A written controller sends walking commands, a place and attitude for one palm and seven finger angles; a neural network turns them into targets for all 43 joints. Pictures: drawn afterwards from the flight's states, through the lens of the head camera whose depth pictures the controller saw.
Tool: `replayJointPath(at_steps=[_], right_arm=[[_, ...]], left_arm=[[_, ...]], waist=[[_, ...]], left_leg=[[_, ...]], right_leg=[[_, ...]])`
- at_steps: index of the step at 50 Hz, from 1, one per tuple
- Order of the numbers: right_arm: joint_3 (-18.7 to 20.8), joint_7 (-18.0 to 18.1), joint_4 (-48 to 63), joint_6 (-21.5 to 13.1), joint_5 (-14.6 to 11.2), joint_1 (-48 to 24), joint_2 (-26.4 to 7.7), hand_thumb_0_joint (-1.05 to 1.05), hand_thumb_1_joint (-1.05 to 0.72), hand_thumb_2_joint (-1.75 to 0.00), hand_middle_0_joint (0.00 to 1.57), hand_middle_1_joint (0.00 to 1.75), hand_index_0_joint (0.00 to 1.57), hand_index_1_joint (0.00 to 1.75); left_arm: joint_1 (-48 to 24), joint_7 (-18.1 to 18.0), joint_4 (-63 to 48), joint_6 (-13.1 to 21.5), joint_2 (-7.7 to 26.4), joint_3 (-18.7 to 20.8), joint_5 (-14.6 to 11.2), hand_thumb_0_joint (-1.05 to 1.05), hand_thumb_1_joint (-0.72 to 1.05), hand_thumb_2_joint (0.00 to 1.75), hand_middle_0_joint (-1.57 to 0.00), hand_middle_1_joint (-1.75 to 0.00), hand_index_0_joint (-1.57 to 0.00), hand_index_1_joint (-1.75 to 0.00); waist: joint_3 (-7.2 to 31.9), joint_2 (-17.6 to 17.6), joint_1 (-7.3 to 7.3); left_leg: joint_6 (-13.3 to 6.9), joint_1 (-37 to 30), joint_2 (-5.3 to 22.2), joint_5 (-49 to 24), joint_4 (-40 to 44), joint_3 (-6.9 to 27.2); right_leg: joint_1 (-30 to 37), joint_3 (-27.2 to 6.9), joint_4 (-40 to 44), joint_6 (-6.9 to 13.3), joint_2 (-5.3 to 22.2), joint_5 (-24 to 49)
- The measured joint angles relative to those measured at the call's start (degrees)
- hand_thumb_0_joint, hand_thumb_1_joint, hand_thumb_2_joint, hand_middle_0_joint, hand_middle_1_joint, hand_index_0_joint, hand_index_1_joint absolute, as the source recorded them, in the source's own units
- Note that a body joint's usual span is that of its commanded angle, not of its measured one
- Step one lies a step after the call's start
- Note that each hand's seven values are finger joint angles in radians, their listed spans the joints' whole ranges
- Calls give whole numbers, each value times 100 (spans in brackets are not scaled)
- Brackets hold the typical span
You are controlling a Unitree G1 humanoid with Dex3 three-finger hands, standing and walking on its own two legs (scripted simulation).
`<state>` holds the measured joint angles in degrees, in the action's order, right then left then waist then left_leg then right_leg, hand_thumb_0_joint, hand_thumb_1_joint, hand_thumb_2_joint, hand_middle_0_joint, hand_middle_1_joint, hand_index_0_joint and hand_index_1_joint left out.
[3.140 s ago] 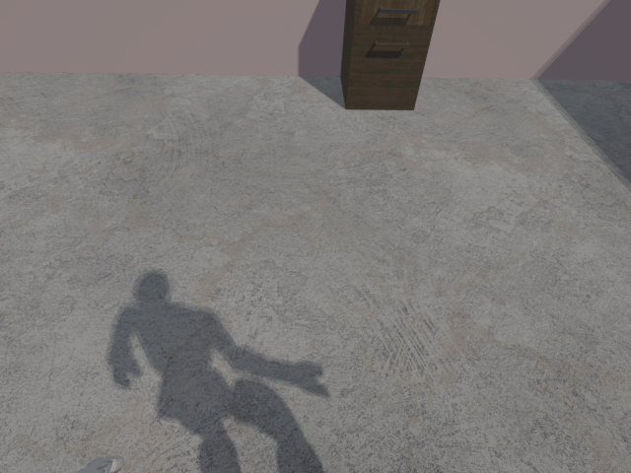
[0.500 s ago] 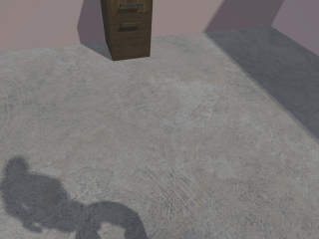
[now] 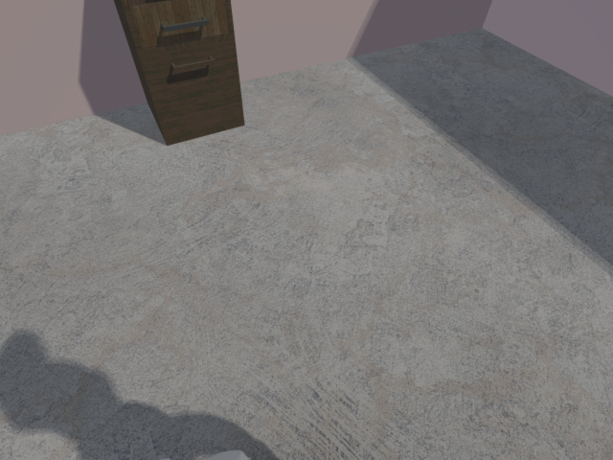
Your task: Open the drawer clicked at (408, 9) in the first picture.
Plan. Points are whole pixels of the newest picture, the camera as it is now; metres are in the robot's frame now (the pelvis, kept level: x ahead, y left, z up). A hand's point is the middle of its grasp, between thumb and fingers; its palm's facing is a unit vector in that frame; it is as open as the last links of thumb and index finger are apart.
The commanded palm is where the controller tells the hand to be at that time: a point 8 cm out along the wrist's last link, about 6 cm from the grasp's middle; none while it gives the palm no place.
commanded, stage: walk to a spot facing it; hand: left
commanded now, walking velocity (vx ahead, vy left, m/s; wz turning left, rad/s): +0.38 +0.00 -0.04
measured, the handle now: (185, 23) +1.74 +0.53 -0.18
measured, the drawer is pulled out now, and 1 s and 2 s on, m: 0.00 0.00 0.00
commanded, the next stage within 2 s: none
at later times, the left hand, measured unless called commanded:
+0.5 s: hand (172, 367) +0.29 +0.23 -0.16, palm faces +0.00 -0.99 -0.15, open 7.3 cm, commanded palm none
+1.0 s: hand (227, 276) +0.47 +0.16 -0.16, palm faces +0.02 -0.98 -0.19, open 7.3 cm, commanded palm none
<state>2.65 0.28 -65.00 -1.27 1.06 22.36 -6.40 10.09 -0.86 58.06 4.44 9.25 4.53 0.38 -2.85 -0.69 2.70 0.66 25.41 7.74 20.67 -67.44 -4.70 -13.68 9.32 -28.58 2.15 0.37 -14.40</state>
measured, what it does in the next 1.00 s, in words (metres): walks ahead: left foot, then right foot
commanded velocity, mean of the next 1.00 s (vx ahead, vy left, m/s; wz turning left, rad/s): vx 0.38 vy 0.00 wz -0.05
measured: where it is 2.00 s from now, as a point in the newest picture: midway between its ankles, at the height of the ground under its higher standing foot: (310, 264)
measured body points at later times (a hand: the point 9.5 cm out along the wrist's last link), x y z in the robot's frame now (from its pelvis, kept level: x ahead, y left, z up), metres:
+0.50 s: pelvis +0.23 +0.05 +0.01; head +0.24 +0.06 +0.46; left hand +0.29 +0.28 -0.15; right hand +0.18 -0.15 -0.14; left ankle +0.18 +0.15 -0.73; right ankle +0.29 -0.09 -0.66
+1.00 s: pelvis +0.46 -0.02 +0.01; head +0.47 -0.02 +0.46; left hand +0.47 +0.21 -0.14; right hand +0.52 -0.26 -0.14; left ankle +0.55 +0.13 -0.68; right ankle +0.43 -0.10 -0.73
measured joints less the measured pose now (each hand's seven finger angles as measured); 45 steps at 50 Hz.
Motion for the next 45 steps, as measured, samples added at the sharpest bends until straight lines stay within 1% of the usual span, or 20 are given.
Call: replayJointPath(at_steps=[2,5,8,10,11,13,15,17,20,23,26,28,31,33,34,36,38,39,41,45], right_arm=[[35,-24,232,-7,12,-274,-34,1,-91,-89,20,30,20,30],[96,-13,431,2,59,-624,-219,3,-94,-89,20,30,20,30],[140,-103,572,-83,31,-821,-448,3,-96,-89,20,30,20,30],[146,-124,672,-190,36,-874,-568,3,-95,-89,20,30,20,30],[149,-112,694,-256,65,-927,-580,2,-95,-89,20,30,20,30],[110,-60,742,-359,95,-962,-572,2,-94,-89,20,30,20,30],[60,3,734,-388,87,-880,-500,1,-93,-89,20,30,20,30],[7,44,642,-395,76,-734,-384,1,-92,-89,20,30,20,30],[-60,69,438,-386,37,-460,-191,1,-92,-89,20,30,20,30],[-91,61,237,-360,6,-200,-8,1,-91,-89,20,30,20,30],[-87,47,83,-332,4,17,141,1,-91,-89,20,30,20,30],[-78,36,4,-312,18,135,199,1,-91,-89,20,30,20,30],[-52,24,-117,-273,43,295,221,1,-90,-89,20,30,20,30],[-33,16,-213,-229,37,422,207,1,-90,-89,20,30,20,30],[-23,-3,-268,-199,16,480,213,1,-90,-89,20,30,20,30],[-20,-30,-331,-78,-42,358,148,1,-90,-89,20,30,20,30],[22,-36,-285,-4,-45,142,37,1,-91,-89,20,30,20,30],[48,-31,-226,6,-28,14,-30,1,-91,-89,20,30,20,30],[82,-14,-53,-3,9,-243,-156,1,-91,-89,20,30,20,30],[134,-24,335,-23,42,-711,-356,1,-91,-89,20,30,19,30]], left_arm=[[187,-4,108,-40,122,0,51,-4,96,90,-21,-30,-21,-30],[435,47,286,-105,219,-32,87,-3,95,90,-21,-30,-20,-30],[691,100,420,-159,259,-46,103,-2,94,90,-20,-30,-20,-30],[880,132,496,-211,271,-43,96,-1,93,90,-20,-30,-20,-30],[936,145,537,-257,287,-28,76,-1,93,90,-20,-30,-20,-30],[959,157,615,-366,287,-30,62,0,92,90,-20,-30,-20,-30],[883,192,649,-411,290,-27,72,0,92,90,-20,-30,-20,-30],[754,225,596,-416,289,-15,97,1,92,90,-20,-30,-20,-30],[551,247,431,-421,235,-16,112,1,91,90,-20,-30,-20,-30],[358,258,277,-447,141,-21,115,1,91,90,-20,-30,-20,-30],[159,254,187,-471,81,-18,111,1,92,90,-20,-30,-20,-30],[26,260,148,-472,47,-23,102,1,92,90,-20,-30,-20,-30],[-154,266,93,-431,6,-29,98,1,92,90,-20,-30,-20,-30],[-214,278,26,-320,-8,-36,111,1,92,90,-20,-30,-20,-30],[-225,273,-9,-220,8,-38,127,1,91,90,-20,-30,-20,-30],[-252,221,-27,-68,-28,-30,99,1,91,90,-20,-30,-20,-30],[-179,176,8,-53,-72,-54,67,0,91,90,-20,-30,-20,-30],[-112,145,50,-61,-99,-69,62,0,91,90,-20,-30,-20,-30],[39,23,112,-29,-79,8,33,-1,94,90,-21,-30,-20,-30],[394,20,318,-16,6,-51,84,-1,95,90,-20,-30,-20,-30]], waist=[[108,-2,-20],[188,-3,-102],[207,42,-221],[217,99,-258],[196,201,-265],[158,270,-247],[144,292,-225],[141,323,-248],[167,319,-291],[170,282,-300],[112,228,-227],[43,181,-144],[-63,87,-1],[-108,1,12],[-110,3,-18],[-187,-61,-90],[-182,-91,-121],[-150,-101,-133],[-54,-118,-148],[169,-89,-161]], left_leg=[[59,295,117,-201,649,-31],[93,364,173,-481,1782,-99],[77,118,117,-647,2627,-219],[26,-218,9,-759,3123,-357],[-82,-258,-60,-717,2987,-448],[-230,-401,-107,-418,2796,-585],[-249,-719,-160,-334,3036,-673],[-236,-1098,-240,-391,3470,-753],[-217,-1625,-357,-501,4131,-839],[-174,-2075,-452,-530,4629,-912],[-86,-2458,-506,-443,4921,-974],[-3,-2674,-505,-309,4984,-1019],[169,-2924,-427,36,4842,-1063],[289,-2969,-262,439,4379,-1055],[260,-2803,-151,684,3773,-1017],[72,-2012,-73,861,1745,-469],[-54,-1162,-133,493,144,-62],[-85,-796,-120,238,-253,11],[-76,-202,-40,-159,-405,69],[42,481,101,-538,370,-10]], right_leg=[[218,2,215,-25,-7,-36],[508,-21,322,-132,24,-213],[772,-66,201,-286,97,-544],[852,-123,-147,-379,206,-911],[711,-210,-632,-313,330,-1081],[110,-538,-2242,-182,307,-1341],[-514,-620,-3524,-122,288,-1054],[-1014,-602,-4016,-149,361,-627],[-1560,-575,-3935,-241,502,-110],[-1908,-546,-3441,-342,638,246],[-1993,-448,-2546,-374,728,459],[-1921,-369,-1866,-337,722,498],[-1684,-260,-1125,-210,611,445],[-1335,-135,-688,-86,449,402],[-1200,-96,-569,46,410,633],[-1232,-27,-1040,201,338,399],[-1005,39,-1007,229,265,80],[-853,63,-848,210,223,47],[-544,114,-443,179,134,120],[5,153,237,189,38,169]])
